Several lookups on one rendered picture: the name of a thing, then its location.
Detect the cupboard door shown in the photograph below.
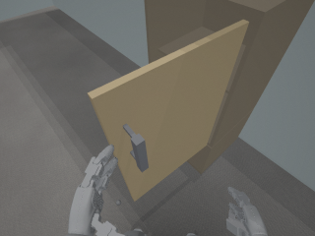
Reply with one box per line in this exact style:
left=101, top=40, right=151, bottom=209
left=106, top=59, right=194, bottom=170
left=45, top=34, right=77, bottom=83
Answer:
left=88, top=20, right=249, bottom=202

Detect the right robot hand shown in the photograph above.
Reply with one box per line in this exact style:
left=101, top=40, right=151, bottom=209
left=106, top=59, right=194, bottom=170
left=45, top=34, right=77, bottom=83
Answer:
left=226, top=187, right=268, bottom=236

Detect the handle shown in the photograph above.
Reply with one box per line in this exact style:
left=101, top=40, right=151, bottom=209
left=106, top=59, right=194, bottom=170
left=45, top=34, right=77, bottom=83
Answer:
left=123, top=123, right=149, bottom=172

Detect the left robot hand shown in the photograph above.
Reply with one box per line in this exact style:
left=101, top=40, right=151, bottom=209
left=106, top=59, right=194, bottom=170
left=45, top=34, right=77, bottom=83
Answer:
left=68, top=144, right=128, bottom=236

